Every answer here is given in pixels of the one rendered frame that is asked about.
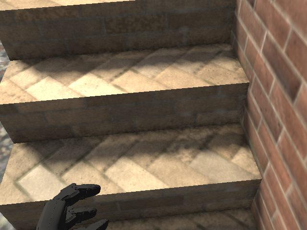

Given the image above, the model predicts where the robot left hand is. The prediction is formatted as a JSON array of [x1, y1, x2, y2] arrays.
[[34, 183, 109, 230]]

